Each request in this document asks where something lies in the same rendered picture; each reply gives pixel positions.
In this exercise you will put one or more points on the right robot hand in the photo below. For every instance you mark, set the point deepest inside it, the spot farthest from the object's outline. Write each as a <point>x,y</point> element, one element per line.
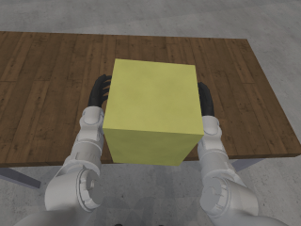
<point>205,100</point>

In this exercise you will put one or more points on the carton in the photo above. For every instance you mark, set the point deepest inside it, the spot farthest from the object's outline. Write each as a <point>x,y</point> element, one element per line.
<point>153,114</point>

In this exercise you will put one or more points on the left robot hand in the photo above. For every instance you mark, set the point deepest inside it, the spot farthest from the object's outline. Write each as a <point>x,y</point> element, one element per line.
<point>96,97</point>

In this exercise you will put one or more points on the robot left upper arm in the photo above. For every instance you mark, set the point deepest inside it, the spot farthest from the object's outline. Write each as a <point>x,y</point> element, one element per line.
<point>70,200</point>

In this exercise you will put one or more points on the robot right forearm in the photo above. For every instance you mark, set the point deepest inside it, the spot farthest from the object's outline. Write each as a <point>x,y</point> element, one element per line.
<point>212,155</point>

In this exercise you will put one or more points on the robot left forearm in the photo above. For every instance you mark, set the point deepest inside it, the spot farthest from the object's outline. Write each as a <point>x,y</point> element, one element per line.
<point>87,148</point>

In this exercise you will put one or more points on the robot right upper arm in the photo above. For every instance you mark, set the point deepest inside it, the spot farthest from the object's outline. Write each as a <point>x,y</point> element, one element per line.
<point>230,204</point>

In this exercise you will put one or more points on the table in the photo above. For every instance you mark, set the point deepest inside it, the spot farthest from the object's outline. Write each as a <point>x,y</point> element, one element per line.
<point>46,80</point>

